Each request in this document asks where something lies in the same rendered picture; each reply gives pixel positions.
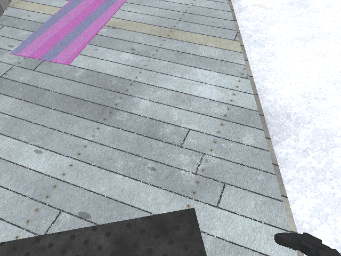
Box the right robot hand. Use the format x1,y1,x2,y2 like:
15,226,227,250
274,233,341,256

